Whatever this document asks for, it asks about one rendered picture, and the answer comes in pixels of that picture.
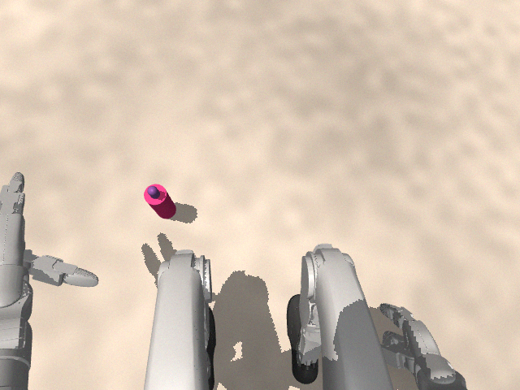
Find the left robot hand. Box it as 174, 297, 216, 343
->
0, 172, 98, 287

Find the right robot arm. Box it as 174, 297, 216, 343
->
414, 353, 467, 390

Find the bottle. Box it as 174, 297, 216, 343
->
144, 184, 176, 219

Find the right robot foot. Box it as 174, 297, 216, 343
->
287, 294, 319, 384

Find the right robot hand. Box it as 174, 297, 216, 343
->
379, 303, 441, 376

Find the left robot arm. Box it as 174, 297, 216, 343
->
0, 265, 33, 390

